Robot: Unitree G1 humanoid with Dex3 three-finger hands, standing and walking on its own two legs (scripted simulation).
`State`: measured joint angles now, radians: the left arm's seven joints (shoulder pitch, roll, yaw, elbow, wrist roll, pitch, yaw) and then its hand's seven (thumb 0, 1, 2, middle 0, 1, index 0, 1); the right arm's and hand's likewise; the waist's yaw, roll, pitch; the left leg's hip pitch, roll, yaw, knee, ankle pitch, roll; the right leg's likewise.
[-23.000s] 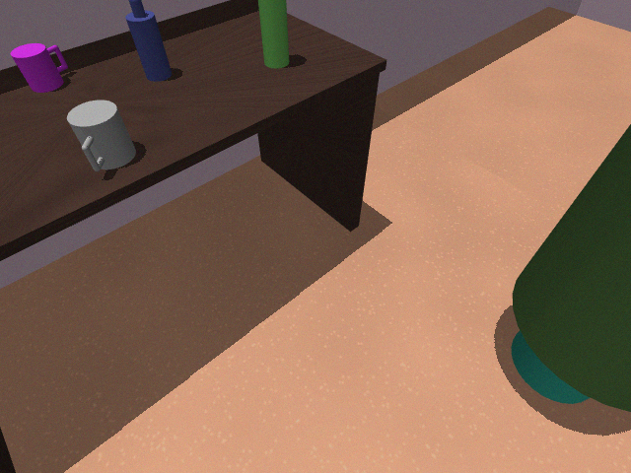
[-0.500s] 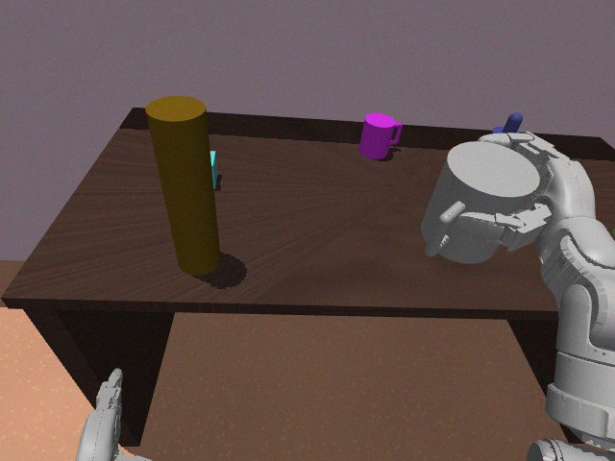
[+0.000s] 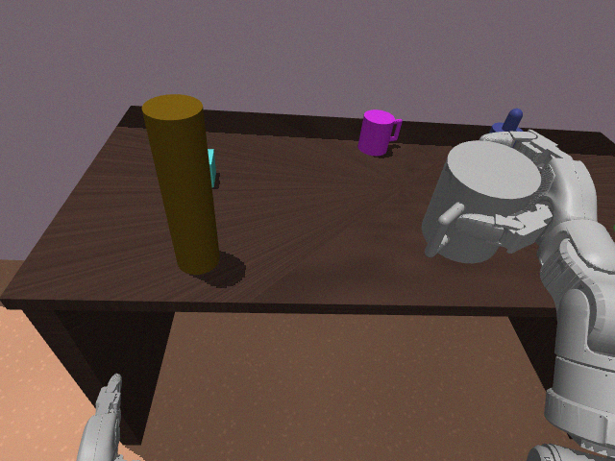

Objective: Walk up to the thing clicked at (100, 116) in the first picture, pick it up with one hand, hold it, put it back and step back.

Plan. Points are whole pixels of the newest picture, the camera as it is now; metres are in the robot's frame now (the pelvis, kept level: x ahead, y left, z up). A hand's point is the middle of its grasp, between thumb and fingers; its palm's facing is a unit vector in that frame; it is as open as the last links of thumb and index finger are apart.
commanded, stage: hold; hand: right
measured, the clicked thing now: (466, 210) +0.32 -0.15 +0.22
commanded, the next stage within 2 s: crouch in 0.48 s
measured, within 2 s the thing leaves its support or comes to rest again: neither
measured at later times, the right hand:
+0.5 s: hand (496, 186) +0.33 -0.18 +0.25, palm faces +0.11 +0.99 -0.02, open 12.1 cm
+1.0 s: hand (467, 204) +0.38 -0.19 +0.19, palm faces +0.15 +0.99 +0.01, open 12.1 cm
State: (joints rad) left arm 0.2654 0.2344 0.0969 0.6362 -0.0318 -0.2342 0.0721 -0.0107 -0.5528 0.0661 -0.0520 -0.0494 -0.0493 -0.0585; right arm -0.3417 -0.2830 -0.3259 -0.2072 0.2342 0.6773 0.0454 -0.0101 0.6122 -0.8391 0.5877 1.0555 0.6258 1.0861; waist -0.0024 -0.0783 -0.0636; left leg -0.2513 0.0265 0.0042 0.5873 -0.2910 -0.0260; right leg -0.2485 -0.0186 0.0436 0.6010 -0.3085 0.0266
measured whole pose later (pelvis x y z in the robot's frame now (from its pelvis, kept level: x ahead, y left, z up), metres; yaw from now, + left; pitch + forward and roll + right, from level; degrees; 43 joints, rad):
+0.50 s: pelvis +0.00 +0.00 +0.00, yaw +0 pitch -3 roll +0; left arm 0.26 0.24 0.09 0.63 -0.03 -0.23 0.07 -0.01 -0.56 0.07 -0.05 -0.05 -0.05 -0.06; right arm -0.39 -0.28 -0.32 -0.19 0.23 0.71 0.06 -0.01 0.61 -0.84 0.59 1.06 0.63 1.09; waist -0.01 -0.08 -0.06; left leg -0.24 0.03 0.01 0.58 -0.29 -0.03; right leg -0.24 -0.01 0.05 0.60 -0.30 0.02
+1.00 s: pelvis -0.01 +0.00 +0.00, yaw +0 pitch -1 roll +0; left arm 0.23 0.22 0.07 0.64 -0.02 -0.28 0.08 -0.01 -0.54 0.06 -0.05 -0.05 -0.05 -0.05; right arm -0.52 -0.31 -0.31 0.25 0.17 0.50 0.04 -0.01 0.61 -0.84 0.59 1.05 0.63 1.08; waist 0.03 -0.03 -0.04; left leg -0.32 0.02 0.00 0.61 -0.27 -0.03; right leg -0.32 -0.02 0.04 0.62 -0.29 0.03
